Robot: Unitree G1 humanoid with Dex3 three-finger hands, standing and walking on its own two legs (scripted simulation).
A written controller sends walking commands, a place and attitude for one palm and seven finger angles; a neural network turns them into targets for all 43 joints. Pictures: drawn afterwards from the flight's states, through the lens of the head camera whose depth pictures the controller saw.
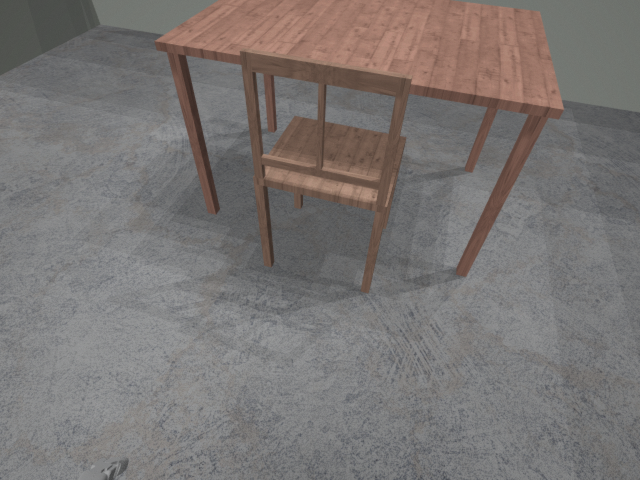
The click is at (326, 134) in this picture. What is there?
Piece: chair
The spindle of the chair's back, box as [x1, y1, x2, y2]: [316, 84, 326, 169]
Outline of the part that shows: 324,84 318,84 316,168 321,169 323,156 326,86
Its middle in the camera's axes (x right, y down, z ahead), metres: +0.00 -0.30 +1.04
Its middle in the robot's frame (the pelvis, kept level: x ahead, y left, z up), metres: +0.97 +0.04 -0.10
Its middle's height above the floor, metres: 0.67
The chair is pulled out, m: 0.00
